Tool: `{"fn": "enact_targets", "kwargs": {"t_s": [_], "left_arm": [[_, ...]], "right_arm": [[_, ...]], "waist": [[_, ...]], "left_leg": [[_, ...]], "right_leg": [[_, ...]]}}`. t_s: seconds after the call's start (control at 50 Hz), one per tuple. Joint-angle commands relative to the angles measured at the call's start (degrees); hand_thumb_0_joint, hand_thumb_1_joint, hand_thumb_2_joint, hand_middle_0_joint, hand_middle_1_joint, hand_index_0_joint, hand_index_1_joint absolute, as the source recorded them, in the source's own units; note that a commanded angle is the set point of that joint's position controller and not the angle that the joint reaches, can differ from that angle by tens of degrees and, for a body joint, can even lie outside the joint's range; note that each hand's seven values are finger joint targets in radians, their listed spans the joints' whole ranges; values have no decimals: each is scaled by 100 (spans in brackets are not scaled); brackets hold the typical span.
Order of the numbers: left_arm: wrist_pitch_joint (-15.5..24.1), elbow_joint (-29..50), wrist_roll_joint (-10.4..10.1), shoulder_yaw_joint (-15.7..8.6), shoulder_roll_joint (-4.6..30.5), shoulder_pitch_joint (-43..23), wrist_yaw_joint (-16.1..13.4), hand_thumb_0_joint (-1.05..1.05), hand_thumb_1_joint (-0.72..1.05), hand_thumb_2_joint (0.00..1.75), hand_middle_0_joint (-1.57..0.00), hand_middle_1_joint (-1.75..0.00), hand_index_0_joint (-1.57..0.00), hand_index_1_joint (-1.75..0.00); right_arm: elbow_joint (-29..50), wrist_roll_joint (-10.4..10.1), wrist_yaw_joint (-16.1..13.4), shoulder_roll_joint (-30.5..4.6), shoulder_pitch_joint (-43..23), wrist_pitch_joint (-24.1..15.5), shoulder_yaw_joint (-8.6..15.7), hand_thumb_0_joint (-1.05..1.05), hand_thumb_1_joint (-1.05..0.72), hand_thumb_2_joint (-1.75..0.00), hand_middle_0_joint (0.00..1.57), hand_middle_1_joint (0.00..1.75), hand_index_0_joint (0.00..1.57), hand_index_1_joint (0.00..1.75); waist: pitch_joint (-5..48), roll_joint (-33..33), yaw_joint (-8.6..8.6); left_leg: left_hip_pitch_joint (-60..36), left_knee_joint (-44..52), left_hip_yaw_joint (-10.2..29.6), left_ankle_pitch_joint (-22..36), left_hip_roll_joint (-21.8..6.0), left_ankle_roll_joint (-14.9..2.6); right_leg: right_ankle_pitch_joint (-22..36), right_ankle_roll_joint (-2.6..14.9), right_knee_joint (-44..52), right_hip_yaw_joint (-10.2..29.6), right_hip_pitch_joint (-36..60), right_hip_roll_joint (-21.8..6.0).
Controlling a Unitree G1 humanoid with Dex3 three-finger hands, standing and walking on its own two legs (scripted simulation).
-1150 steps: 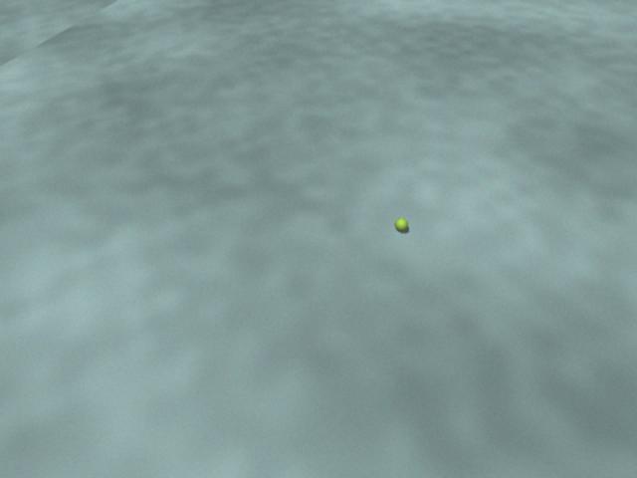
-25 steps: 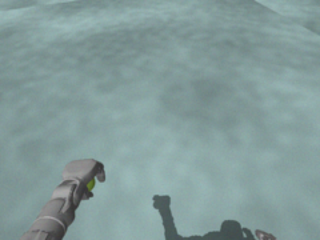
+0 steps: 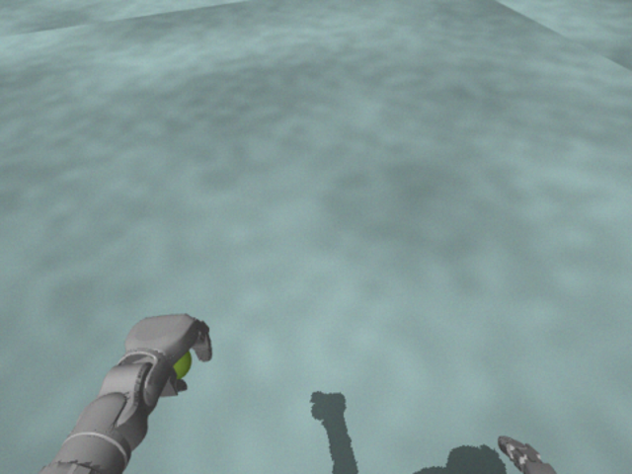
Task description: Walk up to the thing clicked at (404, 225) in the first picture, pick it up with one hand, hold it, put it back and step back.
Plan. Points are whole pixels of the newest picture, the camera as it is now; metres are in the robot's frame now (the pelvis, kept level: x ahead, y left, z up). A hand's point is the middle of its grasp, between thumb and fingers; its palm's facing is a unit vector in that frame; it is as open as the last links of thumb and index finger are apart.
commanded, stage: hold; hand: left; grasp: from above
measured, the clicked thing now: (171, 362) +0.30 +0.24 -0.07
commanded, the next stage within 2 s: crouch in 0.64 s
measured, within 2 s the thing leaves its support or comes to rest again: neither
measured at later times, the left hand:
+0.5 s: hand (174, 371) +0.28 +0.22 -0.04, palm faces -0.46 -0.06 -0.89, open 7.2 cm
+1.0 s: hand (180, 383) +0.27 +0.22 -0.07, palm faces -0.46 -0.06 -0.89, open 7.4 cm
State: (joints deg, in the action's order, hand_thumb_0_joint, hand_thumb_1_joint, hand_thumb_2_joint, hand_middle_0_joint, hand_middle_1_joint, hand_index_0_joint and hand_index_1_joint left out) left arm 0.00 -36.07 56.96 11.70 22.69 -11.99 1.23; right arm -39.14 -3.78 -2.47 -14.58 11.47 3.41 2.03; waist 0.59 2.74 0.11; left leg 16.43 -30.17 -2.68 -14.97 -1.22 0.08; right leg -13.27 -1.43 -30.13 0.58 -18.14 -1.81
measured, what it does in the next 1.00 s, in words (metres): stands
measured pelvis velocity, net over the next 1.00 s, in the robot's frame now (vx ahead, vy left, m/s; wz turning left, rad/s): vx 0.00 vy -0.01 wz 0.01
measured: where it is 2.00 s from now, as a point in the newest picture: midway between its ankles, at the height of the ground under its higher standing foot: outside the picture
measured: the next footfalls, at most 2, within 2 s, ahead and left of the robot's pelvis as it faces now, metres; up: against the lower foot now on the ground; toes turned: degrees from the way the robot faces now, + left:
none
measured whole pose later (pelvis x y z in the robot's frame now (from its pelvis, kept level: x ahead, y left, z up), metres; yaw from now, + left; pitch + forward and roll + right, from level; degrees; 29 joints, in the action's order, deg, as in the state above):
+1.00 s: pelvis +0.00 -0.01 +0.00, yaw +1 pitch +2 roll +0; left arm 1.8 -41.4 59.7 10.6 21.2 -11.9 -5.2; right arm -39.4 -3.1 -2.3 -14.3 10.3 4.5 2.2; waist -0.2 1.7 0.9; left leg 18.2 -30.5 -1.9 -14.6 -1.2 0.5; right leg -13.6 -1.0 -31.2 -0.1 -20.0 -1.9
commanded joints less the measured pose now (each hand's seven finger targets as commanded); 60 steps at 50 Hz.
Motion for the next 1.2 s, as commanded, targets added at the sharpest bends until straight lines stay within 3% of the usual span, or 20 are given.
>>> {"fn": "enact_targets", "kwargs": {"t_s": [0.0,0.04,0.1,0.12,0.16,0.2,0.26,0.34,0.4,0.5,0.54,0.66,0.7,0.72,0.74,0.8,0.86,1.0,1.08,1.18], "left_arm": [[40,1155,-47,-694,1241,-1825,-220,0,50,69,-88,-66,-90,-63],[42,1258,-18,-740,1302,-1803,-202,0,50,69,-87,-65,-90,-63],[55,1258,-46,-586,1146,-1758,-154,0,48,69,-88,-64,-89,-63],[70,1336,-39,-753,1307,-1739,-168,0,47,70,-87,-63,-88,-62],[94,1344,-43,-623,1186,-1805,-159,0,45,71,-85,-65,-87,-64],[107,1514,-37,-744,1342,-1934,-177,0,45,71,-85,-65,-87,-63],[85,1461,-21,-559,1140,-1914,-195,0,47,72,-85,-68,-87,-66],[29,1218,-23,-730,1246,-1549,-212,0,46,73,-84,-67,-86,-65],[39,1360,6,-641,1220,-1881,-214,0,44,73,-84,-67,-85,-65],[72,1322,14,-735,1263,-1698,-238,0,43,72,-83,-67,-85,-65],[80,1349,24,-666,1204,-1804,-233,0,43,73,-83,-67,-84,-65],[65,1230,-7,-562,1098,-1758,-234,0,46,73,-85,-69,-87,-67],[64,1188,6,-697,1211,-1665,-275,0,44,73,-84,-67,-85,-66],[64,1236,-13,-604,1098,-1658,-264,0,47,65,-83,-74,-88,-69],[72,1294,0,-668,1142,-1568,-277,0,39,61,-75,-68,-80,-64],[71,1091,84,-659,1114,-1542,-359,0,40,62,-80,-61,-82,-59],[128,816,124,-683,1026,-1552,-556,0,38,61,-79,-62,-81,-59],[295,-254,478,-642,972,-2018,-1396,0,45,63,-86,-57,-88,-56],[391,-875,685,-547,809,-2464,-1794,0,46,57,-85,-58,-88,-55],[533,-1472,1016,-732,919,-2921,-2354,0,45,50,-84,-55,-87,-51]], "right_arm": [[767,17,-90,-725,-475,-255,217,0,-90,-90,20,30,20,30],[779,11,-93,-730,-492,-253,225,0,-90,-90,20,30,20,30],[800,-1,-101,-707,-537,-250,209,0,-90,-90,20,30,20,30],[804,0,-110,-728,-531,-239,228,0,-90,-90,20,30,20,30],[780,7,-112,-709,-524,-233,210,0,-90,-90,20,30,20,30],[773,4,-126,-717,-525,-224,219,0,-90,-90,20,30,20,30],[765,3,-128,-695,-541,-220,207,0,-90,-90,20,30,20,30],[768,-7,-120,-715,-550,-194,224,0,-90,-90,20,30,20,30],[755,10,-119,-709,-556,-194,221,0,-90,-90,20,30,20,30],[762,8,-115,-726,-537,-186,242,0,-90,-90,20,30,20,30],[754,19,-118,-714,-532,-174,250,0,-90,-90,20,30,20,30],[780,9,-112,-719,-539,-174,241,0,-90,-90,20,30,20,30],[779,15,-119,-725,-549,-155,248,0,-90,-90,20,30,20,30],[796,7,-113,-708,-551,-162,239,0,-92,-91,20,30,20,30],[809,20,-109,-709,-572,-158,251,0,-88,-90,20,30,20,30],[793,21,-104,-713,-543,-141,244,0,-88,-90,20,30,20,30],[723,51,-92,-710,-462,-120,249,0,-88,-90,20,30,20,30],[420,193,19,-777,-147,-67,328,0,-88,-90,20,30,20,30],[193,273,84,-809,143,-130,428,0,-89,-90,20,30,20,30],[273,391,151,-894,378,-250,534,0,-89,-90,20,30,20,30]], "waist": [[1236,-200,-57],[1338,-156,-59],[1229,-188,-32],[1317,-116,-87],[1345,-214,-8],[1513,-46,-58],[1383,-86,-8],[1192,-216,-92],[1377,-182,-10],[1466,-128,-101],[1467,-75,-38],[1292,-242,-6],[1282,-146,-57],[1250,-252,-56],[1285,-203,-87],[1129,-307,2],[1009,-455,68],[1220,-364,238],[1721,-246,369],[2357,-32,385]], "left_leg": [[-505,483,79,765,202,-73],[-557,486,61,807,215,-85],[-613,520,102,864,180,-68],[-636,514,92,917,196,-66],[-663,492,95,1001,187,-76],[-769,463,71,1155,212,-71],[-776,519,84,1138,186,-64],[-669,549,87,1077,188,-66],[-755,506,89,1149,202,-69],[-810,511,101,1275,195,-51],[-837,489,68,1312,202,-61],[-758,550,84,1126,198,-75],[-754,561,73,1097,215,-70],[-718,568,83,1070,200,-72],[-729,558,77,1063,203,-70],[-620,556,57,924,226,-91],[-473,467,68,813,238,-93],[228,-258,81,579,259,-47],[1046,-1282,108,555,236,-3],[2513,-2535,114,-7,239,11]], "right_leg": [[445,188,543,-62,390,286],[511,183,545,-34,451,265],[531,198,534,-59,408,289],[578,195,544,-53,457,277],[676,191,515,-55,463,287],[833,189,509,-40,513,272],[808,205,527,-74,428,298],[707,205,577,-97,482,288],[812,190,553,-60,489,273],[890,210,523,-86,575,282],[965,198,535,-66,540,274],[804,194,593,-70,494,270],[762,200,616,-67,495,258],[723,202,615,-81,508,266],[714,199,618,-83,534,263],[628,188,632,-53,431,243],[536,175,583,-53,252,235],[354,184,-33,-67,-533,199],[366,213,-1013,-55,-1438,214],[-74,260,-2231,-75,-2664,213]]}}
